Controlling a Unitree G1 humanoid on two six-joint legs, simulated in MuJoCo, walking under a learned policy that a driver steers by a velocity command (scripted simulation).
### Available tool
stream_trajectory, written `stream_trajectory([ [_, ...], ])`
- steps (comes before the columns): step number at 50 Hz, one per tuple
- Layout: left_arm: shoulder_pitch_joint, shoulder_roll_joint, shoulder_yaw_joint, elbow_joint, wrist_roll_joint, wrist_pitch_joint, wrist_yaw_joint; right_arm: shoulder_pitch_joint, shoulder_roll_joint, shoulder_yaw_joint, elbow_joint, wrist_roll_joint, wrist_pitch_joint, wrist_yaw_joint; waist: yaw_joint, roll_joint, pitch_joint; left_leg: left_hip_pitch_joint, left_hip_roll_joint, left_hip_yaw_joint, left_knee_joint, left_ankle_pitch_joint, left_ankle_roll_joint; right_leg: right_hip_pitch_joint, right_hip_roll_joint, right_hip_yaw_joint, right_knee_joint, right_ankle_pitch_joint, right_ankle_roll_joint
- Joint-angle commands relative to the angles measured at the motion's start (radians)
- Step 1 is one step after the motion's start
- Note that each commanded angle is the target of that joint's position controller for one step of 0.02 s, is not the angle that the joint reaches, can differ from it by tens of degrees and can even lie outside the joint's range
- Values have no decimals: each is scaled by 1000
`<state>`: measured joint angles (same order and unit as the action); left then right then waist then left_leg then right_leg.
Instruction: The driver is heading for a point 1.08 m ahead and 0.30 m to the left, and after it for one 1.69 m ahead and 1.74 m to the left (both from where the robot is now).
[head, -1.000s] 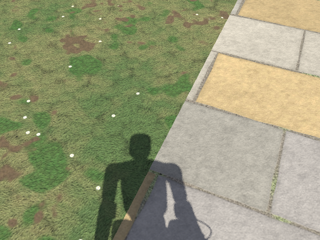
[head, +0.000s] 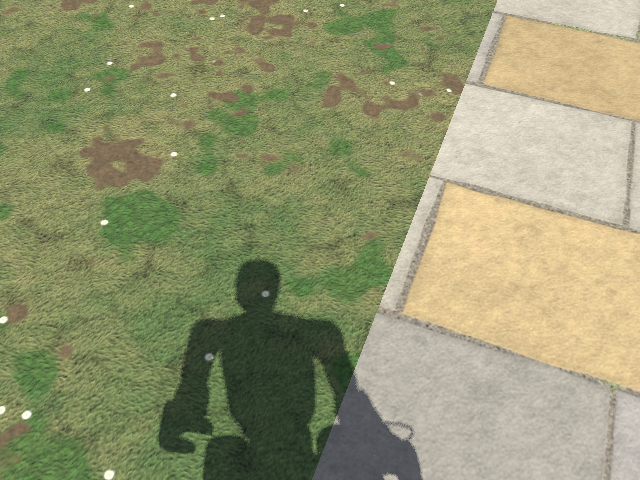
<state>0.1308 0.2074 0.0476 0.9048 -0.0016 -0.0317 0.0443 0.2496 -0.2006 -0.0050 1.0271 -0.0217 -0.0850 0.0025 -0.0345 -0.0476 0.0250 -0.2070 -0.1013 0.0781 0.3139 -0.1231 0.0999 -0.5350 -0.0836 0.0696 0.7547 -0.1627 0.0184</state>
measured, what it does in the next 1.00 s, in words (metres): walks ahead: right foot, then right foot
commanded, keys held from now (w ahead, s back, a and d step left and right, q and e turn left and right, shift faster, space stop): shift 0.32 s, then w+shift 0.40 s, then w+q+shift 0.28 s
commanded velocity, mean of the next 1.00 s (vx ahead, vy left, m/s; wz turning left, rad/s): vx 0.48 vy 0.00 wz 0.12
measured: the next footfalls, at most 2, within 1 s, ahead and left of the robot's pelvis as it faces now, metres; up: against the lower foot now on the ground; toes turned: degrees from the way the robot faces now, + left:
right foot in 0.10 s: +0.12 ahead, -0.15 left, +0.00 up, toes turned +0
right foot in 0.72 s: +0.34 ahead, -0.23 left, +0.00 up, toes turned -6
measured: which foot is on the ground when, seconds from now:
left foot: down 0.00-0.72, up 0.74-1.00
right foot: up 0.00-0.08, down 0.10-0.38, up 0.40-0.70, down 0.72-1.00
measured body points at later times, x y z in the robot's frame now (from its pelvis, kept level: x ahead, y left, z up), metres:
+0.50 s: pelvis +0.09 -0.03 +0.00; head +0.10 -0.04 +0.45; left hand +0.17 +0.22 -0.14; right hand +0.07 -0.29 -0.15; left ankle +0.03 +0.06 -0.74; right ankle +0.10 -0.16 -0.69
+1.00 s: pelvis +0.37 -0.15 +0.00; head +0.37 -0.15 +0.45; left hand +0.31 +0.10 -0.15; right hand +0.52 -0.38 -0.13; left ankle +0.46 -0.01 -0.64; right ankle +0.30 -0.23 -0.74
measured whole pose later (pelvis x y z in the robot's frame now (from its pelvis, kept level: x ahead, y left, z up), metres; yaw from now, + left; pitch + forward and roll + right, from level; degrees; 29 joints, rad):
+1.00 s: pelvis +0.37 -0.15 +0.00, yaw +8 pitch +0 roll -2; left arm 0.43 0.20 0.06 1.03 0.03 -0.11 -0.01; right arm 0.18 -0.24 -0.06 0.89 -0.01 -0.02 0.06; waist 0.01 0.03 -0.02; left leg -0.77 0.09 0.01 1.18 -0.02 0.11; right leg 0.01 0.03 -0.25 0.28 -0.30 -0.04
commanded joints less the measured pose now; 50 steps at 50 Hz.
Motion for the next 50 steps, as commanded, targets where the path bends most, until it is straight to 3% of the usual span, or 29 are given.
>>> stream_trajectory([
  [1, 65, 72, 15, -10, -1, 20, 2, -41, -151, -28, -49, 7, 6, -13, 41, 114, -70, -74, 295, -161, -83, 271, 125, 211, 3, -11, -94, 5, -1],
  [4, 71, 87, 20, 6, 16, 15, 3, -22, -116, -19, -37, 29, 20, -14, 54, 70, -37, -85, 244, -183, -23, 2, 72, 317, 8, -24, -325, 92, -33],
  [5, 95, 113, 25, 16, 22, 13, 5, 18, -102, -15, -28, 22, 19, -13, 40, 37, -48, -107, 206, -175, 16, -63, 37, 380, -35, 18, -331, 228, -48],
  [6, 88, 166, 35, 20, 11, 16, 9, 102, -107, -21, -14, 12, 16, -10, -24, -51, -56, -160, 133, -135, 33, -150, 6, 437, -65, 43, -293, 310, -80],
  [7, 76, 141, 36, 41, -3, 18, 3, 104, -86, -18, -11, 14, 24, -15, -24, -114, -51, -123, 95, -76, 27, -163, -15, 373, -37, 36, -308, 143, -95],
  [9, 48, 71, 22, 45, 4, 12, -4, 27, -94, -19, -20, 17, 41, -26, 5, -48, -28, -75, 98, -61, 52, -131, -31, 313, -2, 23, -335, 79, -66],
  [16, 67, 83, 26, 94, -2, -2, -1, 12, -98, -21, -2, 21, 56, -29, 21, 15, -66, -9, 121, -73, 96, 60, -32, 365, 24, -6, -284, 247, -65],
  [17, 106, 83, 29, 117, -8, 1, -1, 48, -102, -26, 18, 27, 59, -28, 19, 29, -105, 9, 106, -59, 98, -134, -16, 371, 54, -39, -263, 36, -74],
  [18, 120, 93, 35, 124, -18, 2, -5, 65, -126, -37, 24, 40, 61, -25, 16, 62, -61, -14, 125, -99, 74, -419, 22, 303, 78, -56, -236, -278, -89],
  [19, 74, 102, 37, 100, -26, -6, -8, 102, -154, -47, 25, 52, 54, -25, -10, 101, 27, -7, 201, -220, 2, -670, 73, 142, 77, -43, -202, -468, -101],
  [20, -37, 90, 31, 48, -42, -27, -13, 175, -193, -59, 35, 62, 36, -25, -58, 159, 105, 80, 335, -414, -131, -814, 140, -61, 68, -61, -119, -434, -101],
  [21, -123, 57, 19, 3, -53, -53, -25, 175, -240, -76, 38, 60, 13, -27, -67, 234, 175, 152, 483, -606, -230, -802, 202, -205, 49, -90, -6, -260, -103],
  [22, -174, 86, 26, -13, -46, -70, -35, 197, -214, -74, 38, 39, -8, -28, -87, 183, 181, 226, 531, -671, -248, -691, 224, -329, -1, -30, 125, -260, -108],
  [23, -155, 93, 33, -9, -43, -82, -44, 206, -184, -68, 39, 28, -25, -25, -68, 140, 149, 324, 530, -656, -222, -614, 215, -432, -30, -4, 223, -240, -112],
  [25, -100, 87, 35, 10, -41, -98, -58, 188, -151, -60, 23, 39, -29, -14, -35, 96, 89, 389, 466, -519, -202, -462, 164, -469, -62, -7, 263, -155, -105],
  [27, -114, 74, 34, 6, -36, -99, -61, 152, -140, -56, -4, 40, -15, -12, -23, 111, 77, 281, 385, -361, -228, -341, 113, -330, -56, -52, 131, -75, -69],
  [28, -152, 47, 22, -30, 70, -59, -102, 158, -144, -57, 1, -26, -17, -7, -21, 143, 91, 133, 308, -249, -253, -321, 94, -170, -7, -131, 48, -45, -41],
  [30, -160, 34, 18, -56, 49, -23, -126, 146, -167, -65, -3, -23, -22, -4, -11, 200, 101, 2, 282, -166, -271, -274, 71, 38, 20, -175, -73, -11, -33],
  [33, -117, 86, 30, -67, 32, -16, -115, 152, -209, -77, -2, -1, -29, 4, 12, 182, 109, 10, 338, -154, -237, -214, 78, 175, 36, -202, -162, -10, -62],
  [34, -39, 105, 40, -49, 36, -21, -106, 139, -220, -80, -3, -1, -27, 4, 55, 163, 85, 7, 336, -126, -138, -69, 73, 270, 64, -219, -181, -40, -74],
  [35, 129, 134, 57, 1, 39, -28, -92, 128, -213, -78, -1, -7, -25, 6, 139, 113, 8, -28, 301, -67, 85, 151, 59, 458, 97, -233, -195, -70, -88],
  [36, 384, 195, 82, 75, 50, -42, -73, 113, -190, -71, -10, -18, -22, 7, 253, 7, -127, -174, 229, -2, 451, 185, 37, 732, 51, -158, -205, -190, -110],
  [37, 522, 348, 104, 97, 72, -56, -58, 130, -33, -36, -77, -1, -28, 16, 243, -346, -224, -483, 87, -12, 882, -372, -1, 895, -277, 388, -460, -763, -163],
  [38, 402, 305, 91, 66, 59, -52, -60, 109, -74, -49, -97, 19, -36, 15, 184, -261, -217, -585, 53, -186, 1057, -340, 33, 771, -333, 718, -658, -936, -173],
  [39, 243, 247, 73, 30, 54, -50, -63, 63, -106, -57, -117, 27, -30, 16, 109, -141, -94, -630, 139, -174, 1110, -227, 50, 659, -332, 553, -603, -811, -143],
  [40, 179, 179, 58, 14, 43, -60, -70, 64, -116, -58, -108, 21, -27, 24, 82, -28, -68, -572, 196, -164, 1058, -123, 49, 547, -289, 394, -589, -632, -127],
  [43, 154, 95, 28, 38, 33, -78, -62, 88, -65, -58, -108, -11, 18, 47, 11, -65, 3, -484, 244, -158, 987, -53, 13, 383, -213, 121, -637, -398, -75],
  [46, 204, 93, 25, 57, 31, -95, -58, 2, -55, -59, -146, 1, 55, 60, 8, -12, 71, -586, 236, -139, 979, 55, 2, 392, -188, -49, -665, -211, -46],
  [50, 269, 84, 17, 68, 33, -107, -52, -155, -63, -57, -208, 13, 67, 68, 30, 6, 131, -635, 207, -56, 818, 183, 14, 419, -149, -229, -704, -13, -33],
])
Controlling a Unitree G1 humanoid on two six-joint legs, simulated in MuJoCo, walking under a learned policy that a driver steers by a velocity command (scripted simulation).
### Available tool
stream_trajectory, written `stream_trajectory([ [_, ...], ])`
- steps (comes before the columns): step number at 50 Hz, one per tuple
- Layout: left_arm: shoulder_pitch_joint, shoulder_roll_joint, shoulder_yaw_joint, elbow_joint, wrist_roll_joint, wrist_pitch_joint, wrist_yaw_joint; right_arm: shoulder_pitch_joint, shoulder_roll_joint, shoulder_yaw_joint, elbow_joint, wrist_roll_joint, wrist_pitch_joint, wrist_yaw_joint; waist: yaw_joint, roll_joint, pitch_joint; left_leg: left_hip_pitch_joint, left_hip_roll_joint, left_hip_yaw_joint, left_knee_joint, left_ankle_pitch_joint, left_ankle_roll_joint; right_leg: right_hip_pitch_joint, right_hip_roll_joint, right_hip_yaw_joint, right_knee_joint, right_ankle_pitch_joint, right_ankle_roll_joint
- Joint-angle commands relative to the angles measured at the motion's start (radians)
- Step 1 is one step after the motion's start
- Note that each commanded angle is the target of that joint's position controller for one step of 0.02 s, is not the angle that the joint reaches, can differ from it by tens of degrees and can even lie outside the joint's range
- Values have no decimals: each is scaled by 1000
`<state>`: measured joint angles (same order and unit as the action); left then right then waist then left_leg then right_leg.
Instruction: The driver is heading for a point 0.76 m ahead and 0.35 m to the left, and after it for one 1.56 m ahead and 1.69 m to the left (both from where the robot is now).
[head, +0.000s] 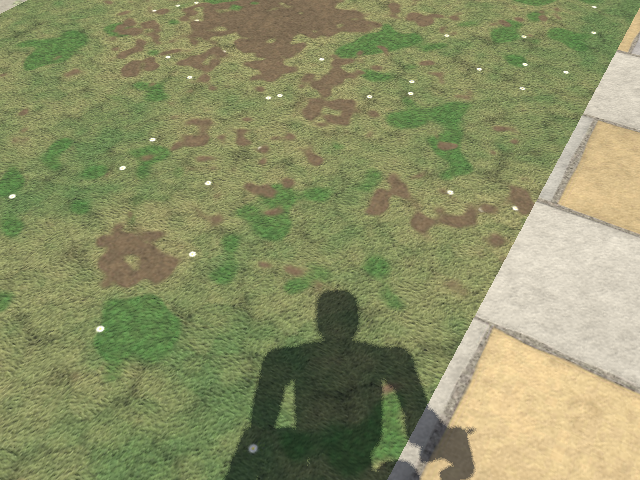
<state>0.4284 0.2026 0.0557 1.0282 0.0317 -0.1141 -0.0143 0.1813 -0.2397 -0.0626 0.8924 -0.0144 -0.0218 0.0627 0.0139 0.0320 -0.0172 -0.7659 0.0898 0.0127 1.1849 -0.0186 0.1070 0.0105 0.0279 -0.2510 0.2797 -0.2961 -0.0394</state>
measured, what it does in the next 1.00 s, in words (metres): walks ahead, turning left: left foot, then right foot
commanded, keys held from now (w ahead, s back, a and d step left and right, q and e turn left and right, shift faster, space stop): w+q+shift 1.00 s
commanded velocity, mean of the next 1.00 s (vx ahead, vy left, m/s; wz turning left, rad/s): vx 0.98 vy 0.00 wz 0.92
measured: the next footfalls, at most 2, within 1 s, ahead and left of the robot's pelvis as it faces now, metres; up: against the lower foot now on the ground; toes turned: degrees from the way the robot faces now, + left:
left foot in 0.24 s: +0.35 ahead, +0.06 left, +0.00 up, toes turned +18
right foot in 0.66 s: +0.84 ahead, +0.08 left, +0.00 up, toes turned +38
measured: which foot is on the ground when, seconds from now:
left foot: up 0.00-0.22, down 0.24-0.66, up 0.68-1.00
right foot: down 0.00-0.24, up 0.26-0.64, down 0.66-1.00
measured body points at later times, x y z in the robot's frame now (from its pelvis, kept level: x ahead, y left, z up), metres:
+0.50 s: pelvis +0.41 +0.06 -0.01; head +0.44 +0.07 +0.44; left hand +0.56 +0.36 -0.06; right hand +0.49 -0.21 -0.14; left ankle +0.32 +0.04 -0.74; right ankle +0.64 -0.07 -0.67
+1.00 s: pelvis +0.81 +0.25 -0.01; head +0.82 +0.27 +0.43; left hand +0.54 +0.36 -0.14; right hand +1.16 +0.33 -0.05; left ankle +0.85 +0.44 -0.67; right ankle +0.81 +0.05 -0.74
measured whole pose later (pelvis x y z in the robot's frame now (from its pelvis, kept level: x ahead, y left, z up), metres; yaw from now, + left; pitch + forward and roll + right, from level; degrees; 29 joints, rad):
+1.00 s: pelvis +0.81 +0.25 -0.01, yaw +54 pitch +1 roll -3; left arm 0.51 0.31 0.06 0.91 0.03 -0.11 -0.01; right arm -0.04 -0.32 -0.03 0.58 -0.03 0.00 0.09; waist 0.07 0.05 0.03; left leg -0.82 0.08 0.07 1.00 -0.03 0.13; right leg 0.13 0.00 -0.29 0.23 -0.37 0.05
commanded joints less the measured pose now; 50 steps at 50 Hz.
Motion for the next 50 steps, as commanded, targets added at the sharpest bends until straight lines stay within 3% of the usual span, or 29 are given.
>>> stream_trajectory([
  [1, -3, 87, 7, -50, 1, -26, 13, -124, -28, 1, -89, 3, 3, 11, -11, -65, 189, -94, 13, 32, -97, 89, 14, -93, -259, 63, -239, 170, 22],
  [5, 37, 105, 2, -36, -2, -19, 39, -219, -20, 15, -141, -1, -5, 22, -15, -53, 220, -24, -21, 151, -344, 75, 56, 42, -243, -65, -216, 594, 44],
  [7, 40, 150, 7, -42, -4, -9, 56, -205, -39, 13, -149, 6, -4, 15, -41, -89, 159, 125, -107, 236, -423, 44, 92, 111, -249, -104, -100, 1135, 60],
  [9, 21, 219, 27, -61, 2, 20, 77, -63, -84, -1, -125, 13, 2, 5, -127, -154, 59, 282, -172, 261, -438, -57, 122, 181, -284, -101, 129, 1489, 59],
  [11, -79, 266, 47, -111, 13, 50, 68, 293, -178, -48, -34, 13, 6, -18, -288, -176, -90, 644, -199, 184, -470, -252, 178, 56, -316, -43, 595, 1454, 3],
  [12, -128, 252, 51, -124, 9, 55, 46, 384, -207, -78, 0, 17, 3, -37, -330, -89, -104, 834, -173, 77, -588, -303, 220, -132, -226, -37, 968, 958, -13],
  [13, -208, 79, 8, -184, 16, 35, 23, 263, -236, -83, 2, 21, 7, -45, -208, 155, 22, 878, -25, -220, -594, -270, 253, -528, -37, 39, 1291, -91, -4],
  [14, -223, 70, -2, -322, -15, 3, 15, 214, -304, -89, -30, -8, 15, -35, -114, 184, -90, 1063, 96, -715, -789, -352, 427, -853, 37, 249, 1418, -152, 35],
  [15, -258, 117, -7, -330, -2, -28, 13, 247, -268, -86, -32, -16, 8, -40, -129, 15, -77, 1055, 164, -797, -935, -457, 386, -915, -41, 337, 1344, -106, 21],
  [16, -256, 142, -5, -326, -6, -40, 11, 241, -205, -72, -20, -18, 0, -48, -86, -97, 8, 928, 150, -746, -974, -438, 343, -888, -79, 343, 1240, -56, 24],
  [17, -266, 141, -8, -321, 7, -33, 13, 201, -182, -62, -24, -20, -12, -56, -37, -162, 60, 801, 109, -659, -982, -358, 303, -830, -111, 340, 1162, -48, 40],
  [19, -240, 128, -18, -317, 44, 13, 5, 156, -164, -43, -46, -2, -44, -73, 25, -175, 90, 622, 32, -524, -993, -258, 273, -735, -155, 336, 1054, -43, 83],
  [21, -324, 122, -29, -362, 45, 42, -5, 165, -178, -40, -56, 12, -68, -69, 20, -151, 134, 476, -30, -437, -1035, -184, 259, -686, -177, 291, 891, -14, 118],
  [23, -458, 112, -43, -424, 30, 44, -14, 199, -187, -44, -60, 11, -79, -64, -23, -106, 166, 414, -84, -372, -1042, -13, 229, -635, -161, 247, 683, 142, 128],
  [25, -530, 93, -56, -459, 13, 42, -20, 243, -199, -53, -54, 16, -77, -53, -73, -45, 141, 453, -117, -336, -1012, 164, 181, -563, -117, 224, 489, 313, 106],
  [28, -568, 114, -56, -496, -3, 37, -13, 277, -220, -64, -55, 23, -72, -48, -114, 22, 85, 605, -84, -361, -960, 360, 139, -496, -62, 223, 330, 400, 69],
  [30, -484, 162, -38, -484, -4, 33, 1, 240, -244, -69, -70, 23, -73, -56, -67, 37, 15, 668, -82, -370, -837, 554, 89, -329, -16, 241, 242, 356, 50],
  [31, -368, 216, -15, -457, -9, 29, 14, 217, -275, -76, -79, 15, -75, -56, -5, 49, -69, 691, -77, -383, -687, 652, 64, -192, 2, 259, 255, 289, 41],
  [32, -173, 264, 10, -413, -16, 26, 31, 148, -312, -84, -96, 8, -77, -52, 125, 56, -159, 632, -94, -379, -467, 637, 48, 5, -16, 260, 260, 220, 36],
  [33, 56, 321, 37, -360, -2, 28, 52, 87, -253, -69, -122, -1, -86, -49, 232, 27, -265, 480, -139, -342, -181, 456, 36, 253, -109, 325, 310, 57, 25],
  [34, 166, 367, 47, -329, 44, 25, 61, 90, -49, -17, -173, 6, -90, -53, 200, -266, -327, 193, -233, -255, 167, -487, 37, 454, -392, 656, 242, -230, 10],
  [35, 10, 388, 56, -355, 50, 25, 37, 224, -72, 1, -227, 57, -82, -58, 42, -475, -409, 39, -218, -192, 296, -465, 36, 428, -524, 1183, -8, -410, -70],
  [36, -144, 253, 38, -395, 40, 32, 28, 154, -146, -7, -181, 24, -57, -65, 39, -247, -230, 7, -128, -153, 292, -328, 33, 247, -453, 1042, -48, -581, -81],
  [37, -190, 189, 22, -388, 29, 36, 24, 112, -163, -12, -180, 5, -43, -51, 28, -129, -116, 22, -89, -120, 240, -259, 19, 106, -408, 851, -32, -427, -79],
  [38, -176, 169, 17, -362, 33, 37, 22, 77, -157, -12, -183, -6, -31, -35, 24, -59, -67, 43, -58, -111, 212, -250, 9, 18, -373, 717, -33, -258, -68],
  [39, -131, 157, 10, -321, 28, 31, 25, 50, -129, -6, -207, -19, -19, -17, 13, -70, -28, 48, -29, -113, 195, -249, 5, -46, -349, 608, -41, -159, -62],
  [42, -69, 131, 4, -243, -7, 1, 3, -33, -72, 18, -276, -22, 14, 9, -14, -113, 45, -18, 26, -96, 167, -204, 0, -111, -332, 392, -91, 59, -27],
  [46, -98, 159, 6, -229, -1, -23, -1, -152, -91, 30, -345, -11, 21, 20, -45, -110, 113, -18, 25, -42, -10, -16, 2, -168, -282, 133, -157, 292, 0],
  [50, -5, 214, 14, -192, 1, -18, 14, -293, -81, 45, -378, -18, 15, 45, -8, -68, 185, 72, -32, 125, -326, 28, 59, -71, -244, -34, -176, 617, 31],
])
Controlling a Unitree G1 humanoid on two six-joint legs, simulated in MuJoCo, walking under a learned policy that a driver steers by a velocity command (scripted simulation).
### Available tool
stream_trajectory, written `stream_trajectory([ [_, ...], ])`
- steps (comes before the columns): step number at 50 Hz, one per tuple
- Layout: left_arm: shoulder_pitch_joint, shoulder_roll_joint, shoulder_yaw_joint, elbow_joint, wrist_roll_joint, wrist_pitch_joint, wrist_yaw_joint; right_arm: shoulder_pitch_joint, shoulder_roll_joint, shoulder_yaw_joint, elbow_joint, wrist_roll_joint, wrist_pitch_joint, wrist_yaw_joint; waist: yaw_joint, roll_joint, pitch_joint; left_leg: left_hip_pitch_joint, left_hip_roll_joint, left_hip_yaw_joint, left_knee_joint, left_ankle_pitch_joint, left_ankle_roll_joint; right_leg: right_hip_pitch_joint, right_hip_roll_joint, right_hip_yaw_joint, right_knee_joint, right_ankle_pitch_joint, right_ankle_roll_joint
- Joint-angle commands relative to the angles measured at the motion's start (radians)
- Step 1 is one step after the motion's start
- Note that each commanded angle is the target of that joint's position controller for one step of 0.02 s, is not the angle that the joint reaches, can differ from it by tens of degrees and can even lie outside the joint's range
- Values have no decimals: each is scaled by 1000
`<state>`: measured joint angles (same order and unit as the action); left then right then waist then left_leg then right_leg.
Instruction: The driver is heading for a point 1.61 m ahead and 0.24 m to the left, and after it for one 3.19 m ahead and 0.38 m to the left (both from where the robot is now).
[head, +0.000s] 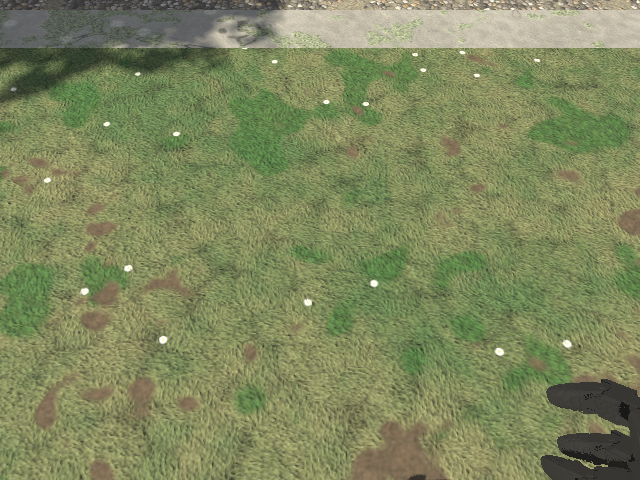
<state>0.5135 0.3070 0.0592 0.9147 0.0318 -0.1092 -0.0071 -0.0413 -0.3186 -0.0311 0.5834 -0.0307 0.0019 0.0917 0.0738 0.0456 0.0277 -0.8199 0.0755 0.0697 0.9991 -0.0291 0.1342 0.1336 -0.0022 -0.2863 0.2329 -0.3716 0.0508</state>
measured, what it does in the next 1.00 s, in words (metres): walks ahead, turning left: left foot, then right foot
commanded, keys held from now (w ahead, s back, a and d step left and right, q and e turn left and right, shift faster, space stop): w+q+shift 0.14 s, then w+shift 0.86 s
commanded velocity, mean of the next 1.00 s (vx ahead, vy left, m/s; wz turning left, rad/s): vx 1.00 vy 0.00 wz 0.37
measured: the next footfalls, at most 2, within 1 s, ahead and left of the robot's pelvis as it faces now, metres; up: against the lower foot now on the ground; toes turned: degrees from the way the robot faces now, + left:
left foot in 0.14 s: +0.30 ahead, +0.05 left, +0.00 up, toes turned +12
right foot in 0.56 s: +0.77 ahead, +0.03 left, +0.00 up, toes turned +17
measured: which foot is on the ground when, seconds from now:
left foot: up 0.00-0.12, down 0.14-0.58, up 0.60-1.00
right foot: down 0.00-0.12, up 0.14-0.54, down 0.56-1.00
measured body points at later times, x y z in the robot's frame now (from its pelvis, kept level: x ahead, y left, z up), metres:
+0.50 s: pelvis +0.47 +0.06 +0.00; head +0.51 +0.07 +0.44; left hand +0.64 +0.33 -0.08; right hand +0.51 -0.22 -0.12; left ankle +0.26 +0.04 -0.73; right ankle +0.73 -0.01 -0.69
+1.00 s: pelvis +0.93 +0.21 -0.01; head +0.97 +0.23 +0.44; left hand +0.75 +0.42 -0.14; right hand +1.25 +0.13 -0.07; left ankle +1.08 +0.37 -0.71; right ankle +0.74 +0.02 -0.72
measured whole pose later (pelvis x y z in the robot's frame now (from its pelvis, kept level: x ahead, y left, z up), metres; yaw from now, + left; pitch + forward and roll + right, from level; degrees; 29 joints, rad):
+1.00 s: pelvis +0.93 +0.21 -0.01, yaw +21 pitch +3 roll -1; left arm 0.54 0.27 0.03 0.94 0.01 -0.10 -0.01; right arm -0.07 -0.25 0.04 0.65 -0.04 -0.08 0.05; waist 0.09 0.00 0.04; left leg -0.64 0.02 0.07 0.54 -0.01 0.14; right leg 0.28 0.02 -0.06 0.12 -0.40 -0.02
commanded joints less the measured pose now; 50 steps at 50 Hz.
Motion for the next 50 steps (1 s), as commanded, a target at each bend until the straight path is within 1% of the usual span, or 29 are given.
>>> stream_trajectory([
  [1, -72, 124, 12, -77, 0, -17, 13, -73, -8, 12, -60, 0, -11, 15, -70, -84, 122, 183, -61, 115, -182, 27, 49, -148, -209, -23, -84, 940, -50],
  [3, -51, 186, 25, -84, -2, 8, 30, 9, -36, 1, -33, 3, -15, 1, -128, -145, 37, 300, -136, 152, -222, -61, 76, -43, -241, -28, 89, 1372, -44],
  [5, -122, 242, 43, -116, 5, 46, 37, 324, -109, -39, 54, 10, -20, -25, -287, -180, -118, 626, -190, 109, -242, -175, 119, -91, -290, 6, 487, 1504, -75],
  [6, -162, 232, 44, -141, 7, 57, 30, 525, -154, -72, 126, 10, -24, -47, -360, -137, -200, 909, -198, 33, -336, -204, 148, -265, -272, 24, 806, 1281, -79],
  [7, -179, 138, 29, -172, 11, 57, 11, 459, -219, -107, 135, 36, -12, -72, -271, 88, -145, 1049, -81, -192, -395, -270, 171, -574, -78, 35, 1169, 228, -52],
  [8, -131, 86, 9, -296, -7, 35, 7, 372, -322, -115, 75, -8, 4, -65, -147, 187, -268, 1282, 154, -767, -556, -278, 353, -955, 29, 185, 1459, -130, -8],
  [9, -235, 119, 4, -325, -7, 6, 6, 453, -278, -116, 65, -9, 7, -81, -214, -4, -307, 1257, 192, -861, -700, -333, 342, -1017, -22, 340, 1423, -35, -20],
  [10, -240, 105, -6, -312, -14, -5, 8, 436, -220, -103, 106, -2, -6, -91, -165, -81, -154, 1097, 189, -790, -746, -302, 304, -1013, -73, 342, 1315, 18, -30],
  [11, -247, 91, -14, -298, -1, -1, 11, 413, -172, -88, 127, 3, -28, -98, -109, -149, -55, 915, 146, -688, -754, -226, 260, -943, -119, 336, 1203, 34, -30],
  [12, -234, 76, -21, -285, 20, 16, 10, 367, -145, -75, 122, 1, -49, -106, -65, -163, -31, 788, 96, -596, -749, -156, 230, -860, -143, 339, 1141, 24, -26],
  [14, -193, 56, -27, -260, 41, 56, -4, 356, -80, -45, 136, 17, -83, -105, -19, -148, -4, 631, 27, -467, -775, -61, 201, -760, -175, 332, 1020, 2, -10],
  [16, -306, 33, -40, -309, 32, 67, -19, 394, -89, -46, 161, 20, -102, -97, -44, -94, 50, 553, -3, -405, -849, -34, 199, -780, -184, 294, 864, 78, 2],
  [19, -465, 12, -54, -346, 11, 57, -33, 453, -81, -45, 192, 35, -115, -78, -109, -89, 90, 563, -87, -264, -877, 211, 115, -730, -134, 225, 582, 377, -32],
  [20, -489, -7, -63, -359, 4, 52, -37, 473, -97, -47, 200, 39, -121, -76, -123, -42, 79, 571, -68, -266, -893, 274, 104, -677, -117, 215, 497, 470, -49],
  [24, -545, 45, -46, -362, -8, 46, -28, 510, -140, -50, 243, 37, -129, -85, -142, -24, 45, 810, -9, -239, -866, 626, 58, -599, -26, 184, 328, 534, -116],
  [26, -422, 100, -22, -335, -4, 44, -12, 503, -189, -59, 256, 15, -121, -98, -63, 38, -54, 931, 37, -239, -666, 944, 31, -475, 40, 197, 323, 375, -145],
  [27, -266, 138, -2, -290, -11, 46, 1, 478, -206, -63, 258, -4, -109, -104, 20, 56, -137, 933, 48, -238, -481, 1002, 23, -337, 56, 214, 333, 284, -160],
  [28, -45, 165, 16, -225, -10, 51, 19, 407, -202, -63, 250, -18, -97, -108, 149, 40, -206, 815, 18, -204, -209, 901, 16, -120, 22, 225, 315, 231, -174],
  [29, 146, 239, 39, -186, 9, 55, 39, 386, -106, -39, 225, -24, -102, -110, 204, -99, -309, 606, -68, -154, 227, 437, 11, 99, -167, 425, 374, -11, -202],
  [30, 53, 287, 52, -182, 30, 50, 18, 575, 17, -8, 187, 53, -116, -87, 8, -477, -428, 232, -266, -202, 532, -416, -40, 307, -406, 1107, 123, -203, -353],
  [31, -75, 174, 42, -213, 16, 54, -2, 471, -63, -7, 201, 24, -113, -100, 26, -215, -282, 108, -164, -222, 541, -341, -9, 202, -356, 1103, 46, -293, -342],
  [33, -142, 70, 19, -185, 11, 42, -10, 320, -68, -3, 168, 8, -108, -85, -12, 11, -78, 122, -79, -202, 419, -245, -11, -90, -299, 822, 17, -121, -315],
  [35, -128, 43, 3, -135, 13, 26, -6, 306, -19, 13, 142, -14, -85, -62, -74, -31, -7, 171, -42, -208, 343, -259, -25, -274, -239, 681, -33, -71, -281],
  [37, -104, 55, 3, -100, -10, 6, -8, 269, 5, 25, 118, -17, -67, -50, -102, -73, 53, 122, -7, -197, 257, -263, -45, -337, -216, 598, -105, -42, -269],
  [40, -92, 79, 6, -87, -21, -15, -18, 101, -11, 39, 45, -18, -71, -40, -94, -81, 123, 69, 39, -112, 6, -81, -71, -381, -159, 440, -199, 153, -264],
  [42, -81, 86, 8, -84, -34, -26, -23, 18, 5, 52, 22, -8, -81, -24, -76, -64, 127, 208, 29, -43, -229, 88, -66, -421, -112, 332, -238, 333, -233],
  [45, -24, 128, 14, -55, -46, -35, -22, -43, 9, 54, 18, 2, -84, -19, -51, -61, 120, 310, -9, 10, -380, 215, -36, -289, -149, 283, -285, 601, -221],
  [48, 4, 177, 17, -28, -28, -17, -5, -11, -34, 35, 29, -12, -85, -40, -79, -138, 18, 378, -105, 60, -429, 54, 1, -45, -179, 240, -79, 1158, -187],
  [50, -20, 213, 23, -18, -2, 17, 19, 293, -98, 0, 119, -11, -82, -64, -229, -190, -159, 684, -160, 40, -441, -104, 34, -42, -195, 219, 328, 1318, -159],
])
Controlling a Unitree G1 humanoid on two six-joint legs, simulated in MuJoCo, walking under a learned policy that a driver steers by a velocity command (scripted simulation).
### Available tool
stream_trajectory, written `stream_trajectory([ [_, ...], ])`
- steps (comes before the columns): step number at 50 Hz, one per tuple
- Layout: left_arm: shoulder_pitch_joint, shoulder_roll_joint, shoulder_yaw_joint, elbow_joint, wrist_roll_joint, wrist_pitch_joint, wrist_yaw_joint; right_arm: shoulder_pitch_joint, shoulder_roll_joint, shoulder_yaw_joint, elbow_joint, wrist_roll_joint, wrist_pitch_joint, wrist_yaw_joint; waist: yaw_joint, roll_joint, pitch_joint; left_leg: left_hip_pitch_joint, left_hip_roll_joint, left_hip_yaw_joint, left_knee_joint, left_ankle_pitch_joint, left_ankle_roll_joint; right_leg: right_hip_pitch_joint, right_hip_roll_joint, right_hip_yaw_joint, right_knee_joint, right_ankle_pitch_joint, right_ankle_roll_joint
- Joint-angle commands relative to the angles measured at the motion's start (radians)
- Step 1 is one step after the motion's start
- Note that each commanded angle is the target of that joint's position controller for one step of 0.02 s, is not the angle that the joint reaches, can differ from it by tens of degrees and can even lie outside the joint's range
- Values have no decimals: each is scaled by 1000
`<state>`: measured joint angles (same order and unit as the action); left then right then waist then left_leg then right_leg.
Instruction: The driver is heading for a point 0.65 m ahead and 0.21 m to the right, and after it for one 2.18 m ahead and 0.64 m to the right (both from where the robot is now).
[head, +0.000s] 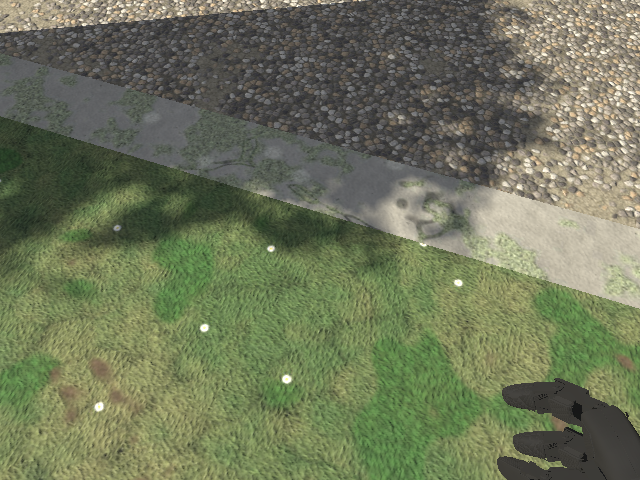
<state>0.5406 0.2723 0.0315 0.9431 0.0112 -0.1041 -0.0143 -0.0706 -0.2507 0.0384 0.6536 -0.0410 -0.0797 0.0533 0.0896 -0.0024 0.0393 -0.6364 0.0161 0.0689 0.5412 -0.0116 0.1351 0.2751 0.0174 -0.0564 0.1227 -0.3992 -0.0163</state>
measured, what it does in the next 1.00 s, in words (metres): walks ahead, turning right: left foot, then right foot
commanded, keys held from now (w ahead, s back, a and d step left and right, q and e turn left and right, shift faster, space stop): w+shift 0.14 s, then w+e+shift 0.72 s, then w+shift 0.14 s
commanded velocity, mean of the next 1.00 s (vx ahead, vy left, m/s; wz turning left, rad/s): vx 1.00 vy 0.00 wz -0.58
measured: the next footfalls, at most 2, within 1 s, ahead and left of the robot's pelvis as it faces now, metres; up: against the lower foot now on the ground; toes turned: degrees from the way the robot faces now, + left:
left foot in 0.02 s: +0.23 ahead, +0.10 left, +0.00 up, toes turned +3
right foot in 0.48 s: +0.67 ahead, -0.05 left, +0.00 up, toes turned -14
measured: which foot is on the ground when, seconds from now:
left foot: up 0.00-0.00, down 0.02-0.48, up 0.50-0.86, down 0.88-1.00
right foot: down 0.00-0.04, up 0.06-0.46, down 0.48-0.90, up 0.92-1.00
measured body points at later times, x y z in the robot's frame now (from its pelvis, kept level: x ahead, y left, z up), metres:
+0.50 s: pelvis +0.50 +0.00 -0.01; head +0.53 +0.00 +0.43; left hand +0.73 +0.21 -0.11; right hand +0.42 -0.25 -0.15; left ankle +0.23 +0.10 -0.65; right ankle +0.63 -0.04 -0.72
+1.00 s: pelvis +0.96 -0.08 +0.01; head +0.99 -0.09 +0.46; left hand +1.20 +0.13 -0.10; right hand +0.94 -0.39 -0.08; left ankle +1.08 +0.01 -0.71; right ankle +0.77 -0.07 -0.60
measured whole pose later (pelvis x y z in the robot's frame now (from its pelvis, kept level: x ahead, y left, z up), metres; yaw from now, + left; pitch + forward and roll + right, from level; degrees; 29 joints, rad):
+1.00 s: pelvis +0.96 -0.08 +0.01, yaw -36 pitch +2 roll +1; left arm 0.31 0.37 0.07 0.79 0.02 -0.05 -0.02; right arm 0.18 -0.29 -0.02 0.69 -0.06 -0.08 -0.01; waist 0.03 -0.04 0.01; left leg -0.38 0.01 0.01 0.57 -0.23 -0.02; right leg -0.34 0.08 0.09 1.26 -0.33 -0.11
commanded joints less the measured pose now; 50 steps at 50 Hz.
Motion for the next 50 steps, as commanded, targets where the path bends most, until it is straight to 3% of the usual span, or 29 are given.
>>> stream_trajectory([
  [1, -81, 226, 46, -65, 23, 20, 30, 526, -220, -94, 110, -9, 2, -42, -336, -119, -262, 752, -21, -37, 31, -185, 55, -357, -180, -13, 742, 1137, -84],
  [2, -36, 83, 18, -113, 14, 14, 17, 611, -317, -123, 131, -30, 2, -60, -272, 126, -382, 1007, 254, -397, 19, -436, 89, -657, -62, 1, 1133, 372, -80],
  [3, 37, 60, 8, -143, -31, 0, 3, 592, -341, -138, 126, -22, 8, -53, -207, 306, -535, 1149, 404, -927, -200, -545, 198, -918, 66, 134, 1400, -78, -68],
  [4, -118, 121, 16, -165, -19, -1, 15, 500, -267, -134, 130, -7, 4, -46, -208, 126, -351, 1050, 324, -792, -234, -505, 158, -1044, -22, 158, 1390, 28, -93],
  [6, -229, 96, 4, -183, -4, -1, 5, 429, -167, -115, 161, 0, -15, -43, -149, -15, -117, 722, 242, -510, -271, -269, 110, -997, -90, 143, 1233, 121, -83],
  [9, -195, 47, -7, -171, 19, 52, -27, 419, -79, -86, 194, 14, -38, -50, -60, 29, -31, 491, 173, -318, -378, -242, 52, -899, -133, 153, 1124, 130, -51],
  [12, -355, 49, -13, -231, 19, 73, -38, 438, -109, -93, 211, 23, -64, -37, -73, 49, 81, 418, 141, -139, -476, -66, 20, -981, -139, 112, 974, 274, -34],
  [17, -535, 27, -34, -279, -2, 52, -62, 492, -127, -85, 230, 34, -90, -41, -110, 10, 104, 474, 108, 88, -538, 351, -69, -837, -75, -54, 604, 610, -88],
  [20, -511, 71, -25, -260, 8, 47, -61, 526, -184, -90, 236, 23, -75, -75, -83, 75, 30, 717, 133, 148, -370, 936, -126, -786, 35, -139, 527, 550, -133],
  [22, -304, 133, -1, -202, 12, 52, -52, 498, -232, -105, 219, 6, -35, -103, 33, 124, -96, 767, 162, 152, -39, 1191, -146, -585, 114, -153, 529, 416, -159],
  [23, -84, 177, 24, -138, 12, 54, -43, 440, -253, -113, 197, -5, -17, -110, 137, 131, -189, 697, 178, 134, 242, 1190, -140, -380, 122, -110, 533, 356, -193],
  [24, 96, 216, 54, -92, 9, 61, -25, 380, -269, -123, 184, -7, -6, -106, 233, 90, -227, 535, 123, 142, 647, 881, -130, -194, 68, -3, 469, 272, -248],
  [25, 32, 285, 80, -83, -8, 78, -8, 359, -110, -87, 127, -22, -31, -81, 96, -228, -182, 128, -66, 89, 1030, -371, -142, 0, -94, 254, 538, 434, -298],
  [26, -41, 371, 104, -125, 10, 91, -6, 424, -100, -69, 29, 30, -49, -70, 24, -296, -382, -226, -115, -126, 1265, -504, -178, 248, -276, 811, 313, 165, -548],
  [27, -93, 291, 100, -166, 8, 93, 6, 340, -140, -58, 20, 10, -71, -68, 48, -36, -297, -287, -37, -198, 1162, -394, -143, 152, -293, 900, 145, -12, -502],
  [28, -122, 215, 82, -146, 6, 91, 13, 299, -151, -59, 17, 7, -80, -61, -8, 85, -134, -243, 11, -196, 1014, -325, -130, -63, -262, 811, 100, -11, -435],
  [30, -160, 178, 69, -139, 4, 67, 19, 276, -125, -50, 4, -28, -48, -60, -98, 145, -14, -99, 61, -185, 853, -350, -157, -373, -171, 639, 94, 182, -377],
  [33, -182, 186, 65, -150, -8, 31, 12, 218, -96, -34, -44, -40, 9, -50, -135, 94, 52, 21, 106, -126, 596, -353, -198, -646, -70, 484, 43, 257, -352],
  [35, -186, 196, 73, -163, -6, 23, 10, 94, -73, -19, -99, -20, 9, -36, -103, 43, 74, 123, 99, -87, 366, -158, -208, -742, -12, 421, 20, 312, -315],
  [38, -147, 218, 90, -167, -19, 23, -5, 23, -68, -15, -123, 14, 5, -30, -33, -20, 23, 254, 41, -62, 129, 102, -191, -665, 5, 408, 49, 480, -241],
  [41, -121, 232, 101, -170, -17, 32, 3, 26, -117, -31, -129, 14, -2, -40, -20, -50, -18, 299, 6, -91, -16, 62, -173, -477, -27, 455, 167, 613, -191],
  [42, -128, 250, 104, -174, -11, 32, 6, 88, -153, -47, -111, 14, -6, -49, -50, -48, -66, 371, -21, -93, -34, -15, -164, -426, -30, 462, 268, 736, -170],
  [44, -196, 269, 104, -186, 0, 22, -1, 431, -239, -91, -30, 7, -18, -77, -247, -19, -256, 748, 16, -98, 1, -169, -128, -514, 17, 399, 691, 777, -125],
  [45, -219, 131, 65, -218, 8, 6, 5, 658, -306, -116, 7, -21, -23, -97, -312, 133, -388, 966, 255, -351, -17, -530, -99, -676, 65, 319, 1039, 316, -125],
  [46, -72, 37, 29, -282, -39, 5, -4, 547, -391, -137, 6, -37, -15, -87, -145, 500, -481, 1066, 471, -1001, -285, -749, 28, -955, 147, 210, 1268, -96, -89],
  [47, -136, 114, 26, -235, -3, 26, 8, 434, -271, -129, -17, -25, -8, -75, -154, 259, -306, 941, 412, -965, -309, -897, 44, -1074, 38, 194, 1322, 7, -107],
  [48, -222, 135, 32, -238, 16, 33, -2, 385, -184, -110, -15, -14, -7, -67, -162, 116, -192, 818, 353, -759, -284, -757, 32, -1072, 1, 172, 1267, 93, -100],
  [49, -276, 128, 28, -249, 23, 36, -13, 384, -150, -103, 13, -19, -7, -60, -154, 32, -119, 706, 304, -616, -288, -559, 21, -1040, -22, 168, 1214, 121, -91],
  [50, -326, 110, 24, -274, 34, 41, -27, 415, -139, -98, 49, -17, -14, -61, -145, 38, -76, 636, 264, -515, -295, -440, 11, -1024, -39, 183, 1170, 113, -87],
])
